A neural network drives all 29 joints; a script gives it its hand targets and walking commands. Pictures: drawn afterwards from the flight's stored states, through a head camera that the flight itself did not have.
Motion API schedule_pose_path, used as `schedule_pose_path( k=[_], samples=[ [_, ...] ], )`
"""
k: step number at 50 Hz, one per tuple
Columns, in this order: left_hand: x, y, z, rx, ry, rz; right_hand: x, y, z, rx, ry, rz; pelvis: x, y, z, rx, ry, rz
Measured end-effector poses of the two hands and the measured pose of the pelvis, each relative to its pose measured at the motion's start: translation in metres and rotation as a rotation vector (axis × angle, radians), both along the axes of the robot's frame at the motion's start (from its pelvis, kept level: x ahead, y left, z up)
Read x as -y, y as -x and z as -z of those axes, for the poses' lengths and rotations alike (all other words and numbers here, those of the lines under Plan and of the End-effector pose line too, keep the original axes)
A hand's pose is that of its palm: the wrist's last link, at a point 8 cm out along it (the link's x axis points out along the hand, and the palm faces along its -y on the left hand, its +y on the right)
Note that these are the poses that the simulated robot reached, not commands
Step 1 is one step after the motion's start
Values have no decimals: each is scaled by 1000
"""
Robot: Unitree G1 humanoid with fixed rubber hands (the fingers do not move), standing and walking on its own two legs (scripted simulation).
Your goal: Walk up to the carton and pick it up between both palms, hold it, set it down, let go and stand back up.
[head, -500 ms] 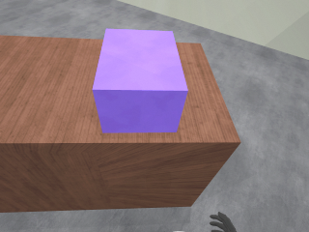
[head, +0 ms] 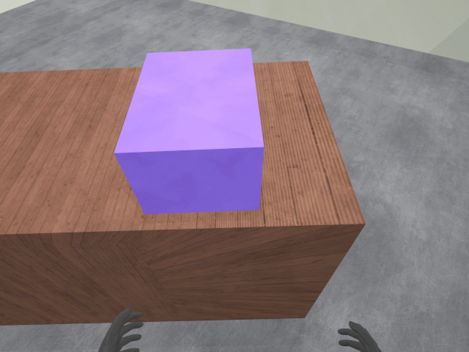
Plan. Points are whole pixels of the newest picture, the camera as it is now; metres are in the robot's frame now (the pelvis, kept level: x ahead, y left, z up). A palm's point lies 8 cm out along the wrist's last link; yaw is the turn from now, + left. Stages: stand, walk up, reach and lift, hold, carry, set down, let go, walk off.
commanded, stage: walk up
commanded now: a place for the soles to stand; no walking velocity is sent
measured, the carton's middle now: (200, 127) +0.55 +0.08 +0.06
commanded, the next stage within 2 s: none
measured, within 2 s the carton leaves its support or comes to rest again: neither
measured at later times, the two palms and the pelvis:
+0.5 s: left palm out of the picture +0.09 +0.24 -0.10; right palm out of the picture +0.10 -0.19 -0.11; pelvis +0.01 +0.02 +0.01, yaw +1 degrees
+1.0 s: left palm out of the picture +0.11 +0.30 -0.10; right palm out of the picture +0.12 -0.19 -0.11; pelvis -0.01 +0.05 -0.01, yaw +5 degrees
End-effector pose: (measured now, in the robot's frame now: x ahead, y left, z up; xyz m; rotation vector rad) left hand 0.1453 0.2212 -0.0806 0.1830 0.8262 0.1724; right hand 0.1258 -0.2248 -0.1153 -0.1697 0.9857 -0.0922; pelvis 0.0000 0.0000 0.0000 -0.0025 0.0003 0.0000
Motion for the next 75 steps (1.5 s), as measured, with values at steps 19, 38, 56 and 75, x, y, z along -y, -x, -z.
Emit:
schedule_pose_path(
  k=[19,38,56,75],
  samples=[
    [-14,62,24,-168,87,-4,-40,13,-15,29,-62,13,-21,-3,-10,33,2,-12],
    [-22,33,20,-155,67,11,-36,31,-7,-40,-39,50,-29,-13,-10,28,3,-15],
    [-107,41,24,-98,-40,-80,-64,11,-17,60,59,-55,-74,29,7,17,25,-85],
    [-68,56,19,-119,57,101,-85,101,-7,-29,2,133,-95,40,-5,8,11,73]
  ],
)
